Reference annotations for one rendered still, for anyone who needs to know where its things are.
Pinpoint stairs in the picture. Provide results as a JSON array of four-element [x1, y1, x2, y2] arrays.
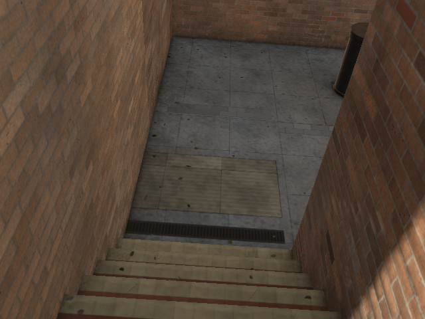
[[57, 238, 342, 319]]

